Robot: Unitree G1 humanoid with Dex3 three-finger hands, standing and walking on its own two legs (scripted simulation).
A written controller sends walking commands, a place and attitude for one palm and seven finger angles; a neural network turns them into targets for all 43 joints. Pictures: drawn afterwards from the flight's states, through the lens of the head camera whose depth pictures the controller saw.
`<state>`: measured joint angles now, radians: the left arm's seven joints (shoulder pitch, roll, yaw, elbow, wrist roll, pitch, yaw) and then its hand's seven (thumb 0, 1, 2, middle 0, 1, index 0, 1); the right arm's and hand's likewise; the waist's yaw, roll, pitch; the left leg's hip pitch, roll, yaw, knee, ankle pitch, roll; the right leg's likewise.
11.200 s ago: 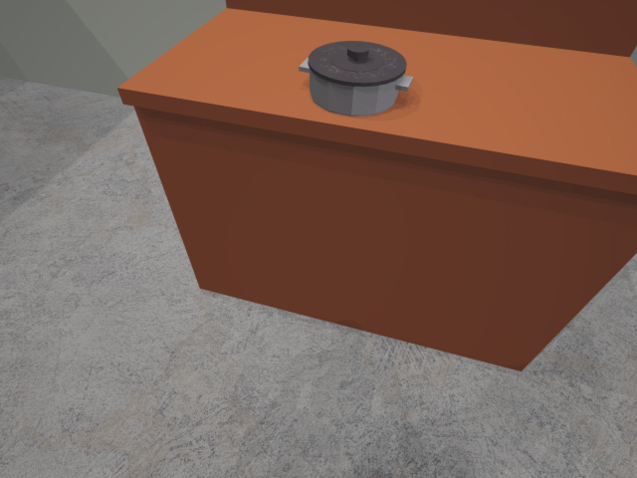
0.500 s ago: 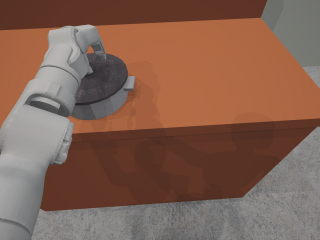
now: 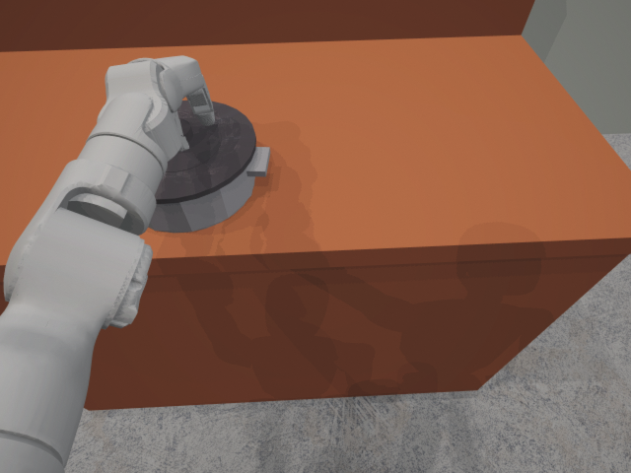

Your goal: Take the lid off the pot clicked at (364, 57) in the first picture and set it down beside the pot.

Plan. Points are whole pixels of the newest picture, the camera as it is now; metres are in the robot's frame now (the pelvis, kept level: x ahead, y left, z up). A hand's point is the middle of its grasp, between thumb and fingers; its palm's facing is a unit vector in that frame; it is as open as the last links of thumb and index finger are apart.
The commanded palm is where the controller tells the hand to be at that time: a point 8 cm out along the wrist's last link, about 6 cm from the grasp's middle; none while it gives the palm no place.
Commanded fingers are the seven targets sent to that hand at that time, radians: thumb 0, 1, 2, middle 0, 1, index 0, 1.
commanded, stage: close the fingers and squeeze the knob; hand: left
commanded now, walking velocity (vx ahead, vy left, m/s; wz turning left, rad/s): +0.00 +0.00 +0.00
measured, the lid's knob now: (174, 132) +0.52 +0.16 +0.16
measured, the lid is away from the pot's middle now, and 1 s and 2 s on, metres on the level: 0.00 0.01 0.01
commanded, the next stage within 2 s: lift the lid straight up in 1.44 s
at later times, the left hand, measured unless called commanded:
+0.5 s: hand (182, 129) +0.50 +0.14 +0.18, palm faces -0.39 -0.09 -0.92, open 8.9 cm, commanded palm +0.49 +0.15 +0.23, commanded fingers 0.00 0.16 0.92 -0.59 -1.01 -0.59 -1.01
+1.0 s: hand (181, 127) +0.50 +0.14 +0.18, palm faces -0.40 -0.10 -0.91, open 7.2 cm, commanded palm +0.50 +0.15 +0.23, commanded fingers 0.00 0.40 0.87 -0.66 -1.03 -0.77 -1.09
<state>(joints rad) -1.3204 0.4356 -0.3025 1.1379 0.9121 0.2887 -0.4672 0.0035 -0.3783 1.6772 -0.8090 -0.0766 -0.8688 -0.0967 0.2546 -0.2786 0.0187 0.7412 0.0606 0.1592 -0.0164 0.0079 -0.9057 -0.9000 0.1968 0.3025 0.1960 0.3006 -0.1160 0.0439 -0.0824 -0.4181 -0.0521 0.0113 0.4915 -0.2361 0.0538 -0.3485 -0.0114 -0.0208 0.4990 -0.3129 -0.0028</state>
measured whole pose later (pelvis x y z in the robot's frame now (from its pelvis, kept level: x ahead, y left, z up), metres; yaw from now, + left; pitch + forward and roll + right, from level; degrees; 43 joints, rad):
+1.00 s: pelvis +0.01 +0.00 +0.00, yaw +0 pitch +11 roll +0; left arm -1.33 0.45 -0.28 1.18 0.92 0.27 -0.47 -0.01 0.22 0.79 -0.56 -0.98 -0.71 -1.06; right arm 0.27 -0.28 0.01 0.75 0.06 0.16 -0.03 0.01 -0.91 -0.90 0.20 0.30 0.20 0.30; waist -0.13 0.04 -0.09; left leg -0.44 -0.05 0.02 0.50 -0.25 0.05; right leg -0.36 0.00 -0.01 0.50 -0.32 0.00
